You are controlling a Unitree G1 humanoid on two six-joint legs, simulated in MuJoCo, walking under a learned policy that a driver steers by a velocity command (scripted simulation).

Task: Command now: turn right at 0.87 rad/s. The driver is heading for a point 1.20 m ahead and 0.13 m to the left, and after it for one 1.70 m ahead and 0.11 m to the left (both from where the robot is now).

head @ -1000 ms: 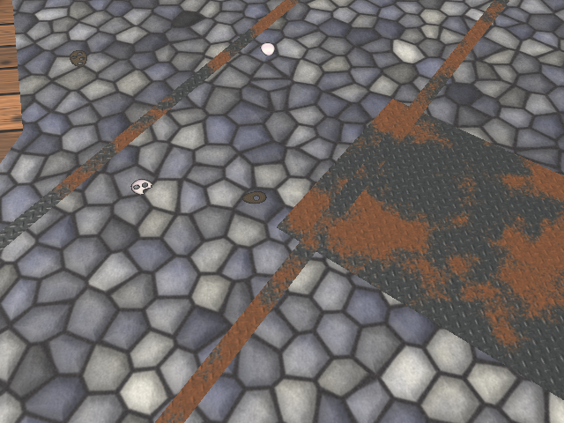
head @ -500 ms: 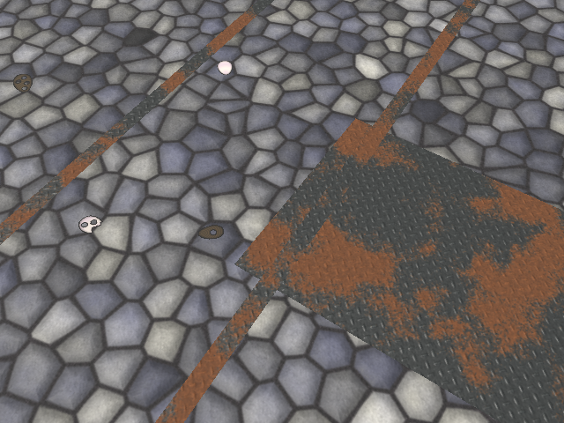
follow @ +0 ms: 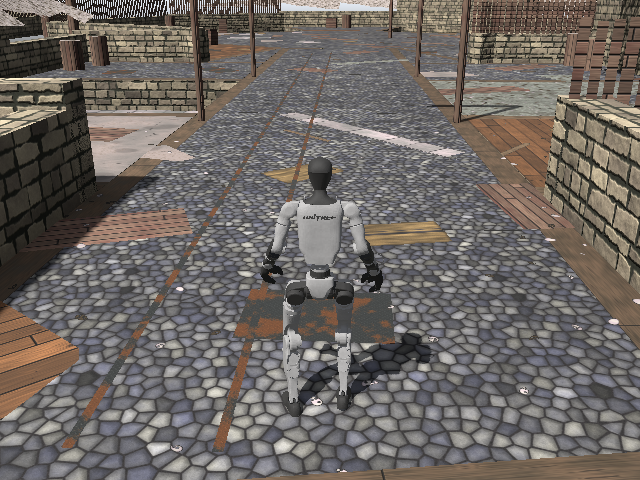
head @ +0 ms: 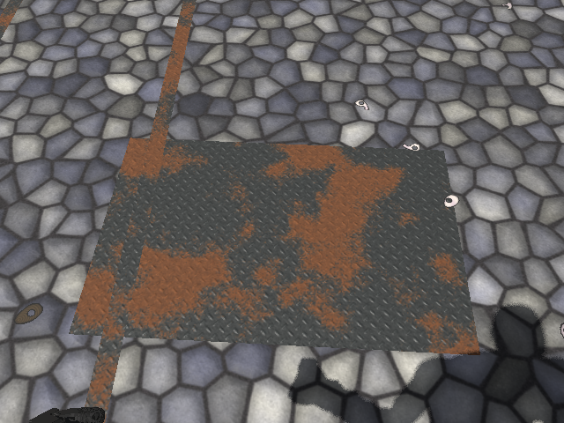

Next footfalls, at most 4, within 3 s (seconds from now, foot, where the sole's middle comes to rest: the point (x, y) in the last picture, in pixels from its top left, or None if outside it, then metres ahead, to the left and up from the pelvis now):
0.42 left None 0.10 0.11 -0.77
1.84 right None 0.15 -0.17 -0.77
2.32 left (326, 349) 0.61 -0.09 -0.77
2.76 right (358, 199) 1.07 -0.21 -0.77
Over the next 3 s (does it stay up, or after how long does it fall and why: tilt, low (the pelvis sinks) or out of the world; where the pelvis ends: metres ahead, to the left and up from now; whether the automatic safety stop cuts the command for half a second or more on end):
stays up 1.03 -0.09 0.00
